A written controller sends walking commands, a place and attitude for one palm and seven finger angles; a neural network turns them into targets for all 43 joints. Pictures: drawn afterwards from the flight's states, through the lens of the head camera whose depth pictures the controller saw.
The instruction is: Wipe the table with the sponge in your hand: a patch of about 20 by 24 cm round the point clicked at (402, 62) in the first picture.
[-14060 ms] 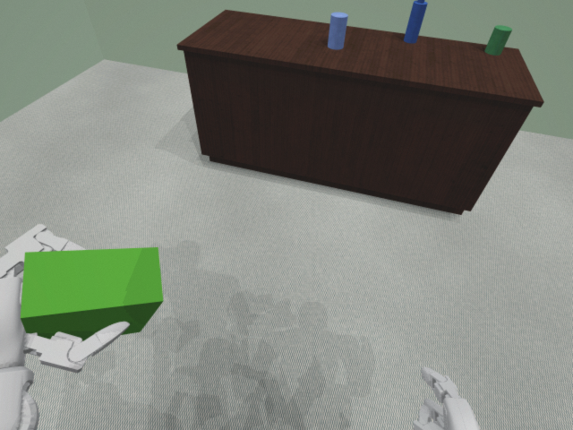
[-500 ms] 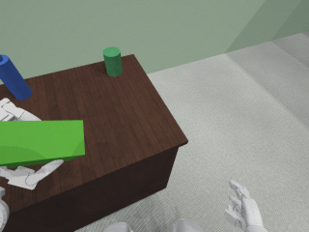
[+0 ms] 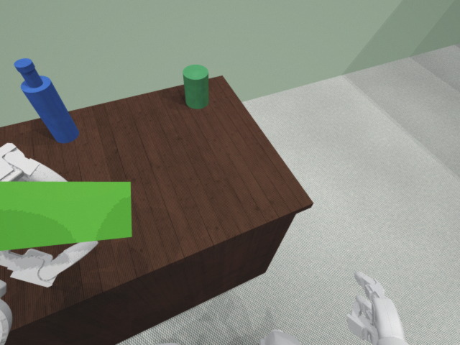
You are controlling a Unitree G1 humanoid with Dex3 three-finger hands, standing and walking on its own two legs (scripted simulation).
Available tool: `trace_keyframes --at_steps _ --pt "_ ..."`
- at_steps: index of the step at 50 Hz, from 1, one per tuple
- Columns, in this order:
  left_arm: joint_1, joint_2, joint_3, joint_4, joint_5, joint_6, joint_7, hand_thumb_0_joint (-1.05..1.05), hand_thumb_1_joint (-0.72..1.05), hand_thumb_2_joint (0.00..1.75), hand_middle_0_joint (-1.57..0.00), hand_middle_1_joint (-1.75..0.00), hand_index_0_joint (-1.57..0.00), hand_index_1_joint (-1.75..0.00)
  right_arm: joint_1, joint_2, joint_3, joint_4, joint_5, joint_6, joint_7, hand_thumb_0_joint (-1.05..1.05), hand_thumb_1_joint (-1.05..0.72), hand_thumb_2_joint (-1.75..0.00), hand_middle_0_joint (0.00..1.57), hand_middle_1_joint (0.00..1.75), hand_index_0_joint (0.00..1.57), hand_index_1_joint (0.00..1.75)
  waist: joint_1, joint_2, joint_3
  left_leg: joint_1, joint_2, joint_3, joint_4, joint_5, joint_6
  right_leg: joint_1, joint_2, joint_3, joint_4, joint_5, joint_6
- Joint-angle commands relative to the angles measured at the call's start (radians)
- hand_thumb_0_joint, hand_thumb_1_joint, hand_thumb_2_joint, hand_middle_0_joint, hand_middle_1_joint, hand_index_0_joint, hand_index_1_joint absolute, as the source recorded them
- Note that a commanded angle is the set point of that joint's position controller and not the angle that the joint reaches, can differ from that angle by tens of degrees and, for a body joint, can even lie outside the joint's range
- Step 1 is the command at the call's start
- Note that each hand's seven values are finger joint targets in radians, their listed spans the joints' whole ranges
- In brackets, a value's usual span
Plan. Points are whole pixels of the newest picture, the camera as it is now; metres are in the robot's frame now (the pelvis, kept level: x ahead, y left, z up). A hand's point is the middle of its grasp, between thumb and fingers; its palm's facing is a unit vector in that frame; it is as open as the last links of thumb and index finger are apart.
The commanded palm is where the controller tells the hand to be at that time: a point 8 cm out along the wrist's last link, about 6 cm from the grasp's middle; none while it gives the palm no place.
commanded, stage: shuffle to correct the standing spot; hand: left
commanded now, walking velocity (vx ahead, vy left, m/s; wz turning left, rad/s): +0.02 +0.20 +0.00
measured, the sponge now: (82, 215) +0.24 +0.19 +0.17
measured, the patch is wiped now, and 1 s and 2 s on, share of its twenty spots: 0.00 0.00 0.00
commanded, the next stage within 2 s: come to a stop and stand still in 0.04 s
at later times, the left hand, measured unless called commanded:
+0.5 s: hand out of the picture +0.19 +0.30 +0.18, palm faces +0.39 -0.85 -0.34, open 9.8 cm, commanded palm +0.13 +0.33 +0.19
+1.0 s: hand out of the picture +0.20 +0.31 +0.19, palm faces +0.40 -0.81 -0.43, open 9.8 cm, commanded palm +0.13 +0.33 +0.19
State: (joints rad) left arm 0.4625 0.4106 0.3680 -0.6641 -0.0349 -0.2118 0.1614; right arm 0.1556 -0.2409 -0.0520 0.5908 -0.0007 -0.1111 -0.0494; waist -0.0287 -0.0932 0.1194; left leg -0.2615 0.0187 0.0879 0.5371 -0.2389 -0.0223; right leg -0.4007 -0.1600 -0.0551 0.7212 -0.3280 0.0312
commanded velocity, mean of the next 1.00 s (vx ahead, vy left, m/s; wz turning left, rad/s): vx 0.04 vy -0.03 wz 0.00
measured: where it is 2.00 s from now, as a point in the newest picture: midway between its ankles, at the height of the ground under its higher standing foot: outside the picture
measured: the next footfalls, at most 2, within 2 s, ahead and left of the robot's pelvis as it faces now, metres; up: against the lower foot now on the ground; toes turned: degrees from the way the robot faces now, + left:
right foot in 0.18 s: +0.03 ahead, -0.03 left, +0.00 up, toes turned +0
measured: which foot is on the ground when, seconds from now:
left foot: down 0.00-1.00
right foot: up 0.00-0.16, down 0.18-1.00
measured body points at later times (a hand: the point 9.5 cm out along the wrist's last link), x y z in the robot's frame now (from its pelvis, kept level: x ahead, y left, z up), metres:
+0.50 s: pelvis -0.04 +0.06 +0.01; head -0.03 +0.07 +0.46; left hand +0.16 +0.34 +0.19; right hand +0.12 -0.17 -0.08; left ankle -0.02 +0.19 -0.72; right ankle +0.00 -0.04 -0.72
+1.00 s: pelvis -0.03 +0.05 +0.02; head -0.01 +0.06 +0.47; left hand +0.18 +0.35 +0.21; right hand +0.15 -0.18 -0.06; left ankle -0.02 +0.19 -0.72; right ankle +0.00 -0.04 -0.72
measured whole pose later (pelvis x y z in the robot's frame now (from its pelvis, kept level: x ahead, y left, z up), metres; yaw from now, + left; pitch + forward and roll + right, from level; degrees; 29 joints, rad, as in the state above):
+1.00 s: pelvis -0.03 +0.05 +0.02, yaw +0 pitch +0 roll -1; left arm 0.30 0.41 0.35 -0.42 0.01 -0.14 0.09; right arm 0.20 -0.20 -0.01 0.62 -0.01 -0.14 -0.05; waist 0.06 -0.01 0.05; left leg -0.23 0.05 -0.02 0.48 -0.23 -0.01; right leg -0.22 0.05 -0.07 0.39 -0.16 -0.05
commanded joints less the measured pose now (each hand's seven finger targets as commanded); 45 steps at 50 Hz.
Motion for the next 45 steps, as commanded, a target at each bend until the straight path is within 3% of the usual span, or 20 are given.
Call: trace_keyframes --at_steps 1,2,7,9,10,11,12,14,16,18,20,22,23,25,27,30,35,37,40,45 --pt "0.108 0.183 0.229 -0.104 -0.012 -0.064 0.013 0.0 0.1 1.3 -1.2 -1.6 -1.2 -1.6 -0.024 -0.107 -0.042 -0.162 0.016 -0.048 0.015 0.0 -0.9 -0.9 0.2 0.3 0.2 0.3 0.024 0.423 -0.242 0.128 0.25 -0.211 -0.115 0.605 0.178 -0.139 0.109 -0.032 0.364 -0.273 -0.03" --pt "0.11 0.191 0.245 -0.109 -0.021 -0.063 0.01 0.0 0.1 1.3 -1.2 -1.6 -1.2 -1.6 -0.039 -0.1 -0.037 -0.158 0.013 -0.05 0.017 0.0 -0.9 -0.9 0.2 0.3 0.2 0.3 0.027 0.45 -0.255 0.127 0.237 -0.18 -0.094 0.614 0.186 -0.126 0.103 -0.034 0.339 -0.221 -0.026" --pt "0.016 0.114 0.142 -0.073 -0.038 -0.033 -0.01 0.0 0.1 1.3 -1.2 -1.6 -1.2 -1.6 -0.041 -0.108 -0.007 -0.144 0.031 -0.059 0.018 0.0 -0.9 -0.9 0.2 0.3 0.2 0.3 0.031 0.322 -0.192 -0.08 0.173 -0.1 -0.071 0.23 0.119 0.126 0.118 -0.076 -0.082 0.023 -0.017" --pt "-0.03 0.142 0.143 -0.029 -0.024 -0.021 -0.009 0.0 0.1 1.3 -1.2 -1.6 -1.2 -1.6 -0.031 -0.095 0.011 -0.139 0.028 -0.054 0.007 0.0 -0.9 -0.9 0.2 0.3 0.2 0.3 0.034 0.145 -0.197 -0.19 0.155 -0.15 0.001 -0.042 0.094 0.29 0.078 -0.018 -0.277 0.177 -0.025" --pt "-0.061 0.168 0.156 -0.004 -0.014 -0.014 -0.007 0.0 0.1 1.3 -1.2 -1.6 -1.2 -1.6 -0.016 -0.077 0.014 -0.137 0.024 -0.049 0.004 0.0 -0.9 -0.9 0.2 0.3 0.2 0.3 0.021 -0.047 -0.221 -0.232 0.076 -0.094 0.135 -0.204 0.062 0.318 -0.04 0.152 -0.37 0.152 -0.066" --pt "-0.087 0.175 0.159 0.011 -0.017 -0.005 -0.003 0.0 0.1 1.3 -1.2 -1.6 -1.2 -1.6 -0.02 -0.071 0.014 -0.148 0.024 -0.05 0.007 0.0 -0.9 -0.9 0.2 0.3 0.2 0.3 0.015 -0.206 -0.208 -0.257 -0.023 -0.056 0.335 -0.278 0.022 0.236 -0.206 0.411 -0.465 0.101 -0.158" --pt "-0.11 0.14 0.124 0.002 -0.034 0.005 -0.005 0.0 0.1 1.3 -1.2 -1.6 -1.2 -1.6 -0.016 -0.102 -0.01 -0.136 0.031 -0.043 0.018 0.0 -0.9 -0.9 0.2 0.3 0.2 0.3 0.027 -0.294 -0.198 -0.25 -0.038 -0.084 0.494 -0.257 0.005 0.19 -0.262 0.519 -0.524 0.079 -0.188" --pt "-0.135 0.131 0.127 -0.01 -0.027 0.011 -0.001 0.0 0.1 1.3 -1.2 -1.6 -1.2 -1.6 -0.055 -0.082 0.012 -0.128 0.027 -0.054 0.014 0.0 -0.9 -0.9 0.2 0.3 0.2 0.3 0.018 -0.173 -0.168 -0.209 0.011 -0.13 0.489 -0.179 0.009 0.118 -0.214 0.367 -0.466 0.022 -0.218" --pt "-0.116 0.136 0.127 -0.01 -0.011 0.001 0.003 0.0 0.1 1.3 -1.2 -1.6 -1.2 -1.6 -0.061 -0.05 0.044 -0.104 0.008 -0.042 0.005 0.0 -0.9 -0.9 0.2 0.3 0.2 0.3 0.025 -0.092 -0.187 -0.07 0.01 -0.078 0.245 -0.173 0.032 0.075 -0.113 0.163 -0.421 0.008 -0.164" --pt "-0.138 0.104 0.09 -0.044 -0.007 -0.007 0.003 0.0 0.1 1.3 -1.2 -1.6 -1.2 -1.6 -0.066 -0.036 0.051 -0.09 0.002 -0.053 -0.006 0.0 -0.9 -0.9 0.2 0.3 0.2 0.3 0.019 0.086 -0.193 0.074 -0.04 -0.016 -0.035 -0.075 0.027 0.066 -0.012 0.077 -0.366 -0.095 -0.116" --pt "-0.164 0.089 0.067 -0.072 0.0 -0.022 0.009 0.0 0.1 1.3 -1.2 -1.6 -1.2 -1.6 -0.043 -0.07 0.028 -0.099 -0.007 -0.07 -0.01 0.0 -0.9 -0.9 0.2 0.3 0.2 0.3 0.028 0.209 -0.186 0.102 0.027 -0.108 -0.154 -0.019 0.041 0.101 0.059 0.045 -0.259 -0.064 -0.08" --pt "-0.174 0.114 0.08 -0.103 0.012 -0.021 0.012 0.0 0.1 1.3 -1.2 -1.6 -1.2 -1.6 -0.071 -0.101 0.002 -0.12 0.001 -0.073 -0.004 0.0 -0.9 -0.9 0.2 0.3 0.2 0.3 0.045 0.266 -0.178 0.033 0.205 -0.333 -0.245 0.078 0.115 0.136 0.148 0.014 -0.131 0.011 -0.038" --pt "-0.158 0.103 0.085 -0.073 0.013 -0.018 0.009 0.0 0.1 1.3 -1.2 -1.6 -1.2 -1.6 -0.066 -0.105 -0.003 -0.122 0.004 -0.07 0.0 0.0 -0.9 -0.9 0.2 0.3 0.2 0.3 0.055 0.219 -0.188 -0.019 0.201 -0.296 -0.237 0.111 0.105 0.175 0.17 0.004 -0.113 -0.011 -0.033" --pt "-0.151 0.125 0.102 -0.091 0.008 -0.009 -0.007 0.0 0.1 1.3 -1.2 -1.6 -1.2 -1.6 -0.07 -0.076 0.019 -0.124 0.002 -0.056 0.005 0.0 -0.9 -0.9 0.2 0.3 0.2 0.3 0.032 0.363 -0.12 -0.163 0.179 -0.308 -0.323 -0.191 0.086 0.22 0.172 0.003 -0.098 -0.049 -0.037" --pt "-0.138 0.142 0.119 -0.139 0.01 -0.025 -0.011 0.0 0.1 1.3 -1.2 -1.6 -1.2 -1.6 -0.08 -0.068 0.016 -0.127 0.004 -0.065 0.006 0.0 -0.9 -0.9 0.2 0.3 0.2 0.3 0.037 0.373 -0.122 -0.142 0.16 -0.266 -0.307 -0.187 0.084 0.234 0.18 0.0 -0.168 0.035 -0.039" --pt "-0.034 0.118 0.116 -0.082 -0.002 -0.021 -0.013 0.0 0.1 1.3 -1.2 -1.6 -1.2 -1.6 -0.04 -0.076 0.014 -0.134 0.005 -0.06 0.014 0.0 -0.9 -0.9 0.2 0.3 0.2 0.3 0.029 0.242 -0.198 -0.09 0.115 -0.198 -0.198 -0.008 0.058 0.318 0.18 0.011 -0.308 0.137 -0.044" --pt "-0.014 0.083 0.088 0.02 -0.018 0.003 -0.018 0.0 0.1 1.3 -1.2 -1.6 -1.2 -1.6 -0.031 -0.083 0.014 -0.122 0.007 -0.056 0.011 0.0 -0.9 -0.9 0.2 0.3 0.2 0.3 0.028 0.089 -0.209 -0.051 0.031 -0.11 -0.107 -0.022 0.025 0.28 0.111 0.132 -0.392 0.175 -0.07" --pt "-0.051 0.092 0.08 0.019 -0.021 0.009 -0.017 0.0 0.1 1.3 -1.2 -1.6 -1.2 -1.6 -0.051 -0.08 0.015 -0.111 0.007 -0.058 0.002 0.0 -0.9 -0.9 0.2 0.3 0.2 0.3 0.025 0.091 -0.178 0.021 0.021 -0.103 -0.087 -0.01 0.03 0.177 0.092 0.175 -0.454 0.122 -0.077" --pt "-0.14 0.093 0.059 0.008 -0.016 0.017 -0.011 0.0 0.1 1.3 -1.2 -1.6 -1.2 -1.6 -0.056 -0.082 0.02 -0.113 0.006 -0.057 -0.004 0.0 -0.9 -0.9 0.2 0.3 0.2 0.3 0.026 0.06 -0.168 0.033 0.014 -0.103 -0.09 -0.01 0.032 0.169 0.088 0.162 -0.474 0.055 -0.064" --pt "-0.171 0.111 0.065 -0.051 -0.011 0.016 0.0 0.0 0.1 1.3 -1.2 -1.6 -1.2 -1.6 -0.07 -0.08 0.02 -0.119 0.005 -0.062 -0.01 0.0 -0.9 -0.9 0.2 0.3 0.2 0.3 0.036 0.132 -0.19 0.053 0.018 -0.106 -0.151 0.045 0.034 0.242 0.111 0.119 -0.448 0.127 -0.048"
